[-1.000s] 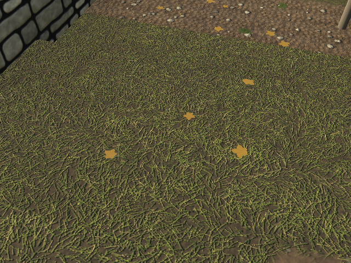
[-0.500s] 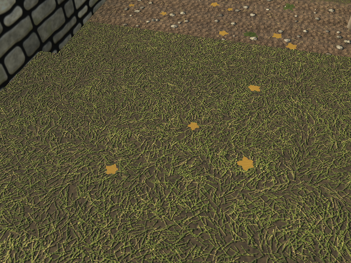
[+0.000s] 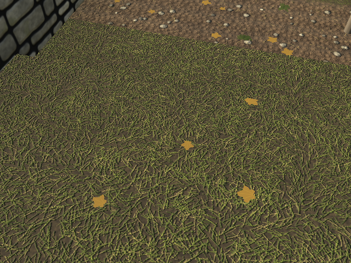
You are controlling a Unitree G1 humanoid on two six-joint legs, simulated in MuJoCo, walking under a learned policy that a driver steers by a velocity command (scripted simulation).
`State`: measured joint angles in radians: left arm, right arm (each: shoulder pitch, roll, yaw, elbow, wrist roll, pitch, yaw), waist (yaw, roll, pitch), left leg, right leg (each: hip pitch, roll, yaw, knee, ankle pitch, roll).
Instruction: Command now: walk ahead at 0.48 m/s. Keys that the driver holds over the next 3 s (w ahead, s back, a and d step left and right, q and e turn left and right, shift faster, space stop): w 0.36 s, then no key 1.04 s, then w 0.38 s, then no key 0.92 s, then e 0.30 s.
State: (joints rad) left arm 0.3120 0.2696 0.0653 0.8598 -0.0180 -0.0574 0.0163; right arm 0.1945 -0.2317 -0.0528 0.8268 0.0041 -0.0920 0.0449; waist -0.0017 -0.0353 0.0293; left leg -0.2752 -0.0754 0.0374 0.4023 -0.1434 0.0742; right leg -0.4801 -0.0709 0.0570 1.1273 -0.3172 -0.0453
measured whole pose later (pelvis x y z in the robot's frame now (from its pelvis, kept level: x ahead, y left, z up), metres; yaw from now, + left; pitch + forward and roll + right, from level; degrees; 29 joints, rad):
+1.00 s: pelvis +0.43 -0.12 -0.15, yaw +0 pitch +1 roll -1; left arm 0.25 0.21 0.03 0.98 0.02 0.01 0.01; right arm 0.19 -0.20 -0.06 0.84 -0.01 0.02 -0.02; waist 0.02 -0.01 -0.02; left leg -0.36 0.04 -0.04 0.56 -0.21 -0.03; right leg -0.17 0.03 -0.06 0.51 -0.34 -0.02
